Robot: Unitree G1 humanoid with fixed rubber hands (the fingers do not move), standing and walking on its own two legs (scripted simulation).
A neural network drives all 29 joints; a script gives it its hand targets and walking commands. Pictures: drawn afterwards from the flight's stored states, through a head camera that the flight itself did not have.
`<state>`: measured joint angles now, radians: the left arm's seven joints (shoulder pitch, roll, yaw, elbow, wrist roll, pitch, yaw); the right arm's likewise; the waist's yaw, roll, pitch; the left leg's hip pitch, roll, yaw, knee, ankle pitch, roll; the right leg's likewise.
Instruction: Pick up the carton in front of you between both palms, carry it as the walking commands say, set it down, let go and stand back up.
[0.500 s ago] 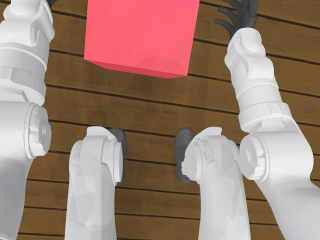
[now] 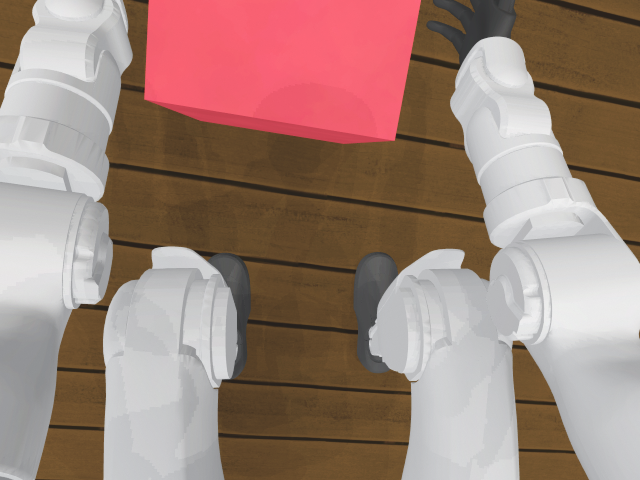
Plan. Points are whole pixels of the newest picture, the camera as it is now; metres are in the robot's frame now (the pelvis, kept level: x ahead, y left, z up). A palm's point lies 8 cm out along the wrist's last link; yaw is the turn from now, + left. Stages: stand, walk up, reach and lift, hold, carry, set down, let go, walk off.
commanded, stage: reach and lift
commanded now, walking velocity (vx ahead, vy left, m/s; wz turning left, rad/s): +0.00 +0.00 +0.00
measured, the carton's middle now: (285, 34) +0.53 +0.05 -0.24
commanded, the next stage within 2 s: none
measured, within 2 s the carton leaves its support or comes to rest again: leaves its support in 0.54 s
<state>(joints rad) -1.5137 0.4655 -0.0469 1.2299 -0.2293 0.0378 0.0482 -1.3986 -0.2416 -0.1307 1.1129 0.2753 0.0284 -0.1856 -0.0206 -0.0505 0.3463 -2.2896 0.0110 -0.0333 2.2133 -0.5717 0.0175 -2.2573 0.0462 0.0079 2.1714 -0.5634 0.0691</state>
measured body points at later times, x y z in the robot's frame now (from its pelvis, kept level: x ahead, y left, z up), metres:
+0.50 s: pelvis +0.00 +0.00 -0.01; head +0.36 +0.05 +0.25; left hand +0.57 +0.20 -0.17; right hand +0.56 -0.11 -0.17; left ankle +0.11 +0.12 -0.33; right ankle +0.12 -0.13 -0.33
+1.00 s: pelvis -0.01 -0.02 +0.08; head +0.26 +0.03 +0.44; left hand +0.51 +0.20 +0.01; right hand +0.51 -0.11 +0.01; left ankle +0.11 +0.12 -0.33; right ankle +0.12 -0.14 -0.33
